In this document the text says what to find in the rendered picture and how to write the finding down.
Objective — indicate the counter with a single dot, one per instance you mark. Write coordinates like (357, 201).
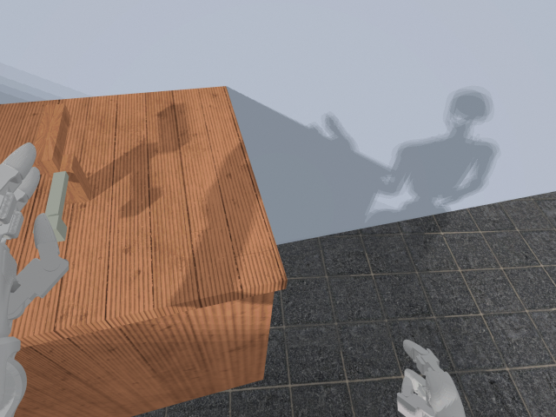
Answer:
(173, 264)

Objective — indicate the robot right hand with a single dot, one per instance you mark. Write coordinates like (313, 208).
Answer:
(437, 394)

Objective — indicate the robot left forearm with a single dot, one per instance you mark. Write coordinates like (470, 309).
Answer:
(13, 379)

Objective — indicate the robot left hand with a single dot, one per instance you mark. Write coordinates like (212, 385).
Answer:
(18, 182)

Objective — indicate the tap lever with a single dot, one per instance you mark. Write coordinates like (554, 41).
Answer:
(54, 209)

